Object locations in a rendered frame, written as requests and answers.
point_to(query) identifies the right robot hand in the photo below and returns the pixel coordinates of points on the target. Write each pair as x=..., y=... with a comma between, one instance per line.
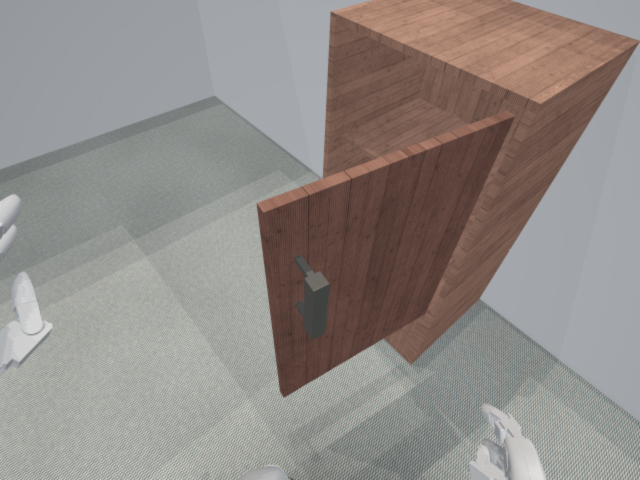
x=517, y=460

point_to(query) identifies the left robot shin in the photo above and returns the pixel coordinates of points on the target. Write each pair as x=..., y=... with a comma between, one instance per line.
x=275, y=467

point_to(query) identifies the left robot hand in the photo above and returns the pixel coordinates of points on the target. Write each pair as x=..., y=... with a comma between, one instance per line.
x=19, y=339

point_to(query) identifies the handle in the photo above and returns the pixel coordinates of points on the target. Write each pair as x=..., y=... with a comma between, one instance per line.
x=316, y=293

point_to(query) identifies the cupboard door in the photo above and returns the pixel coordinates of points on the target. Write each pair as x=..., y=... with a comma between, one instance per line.
x=381, y=233

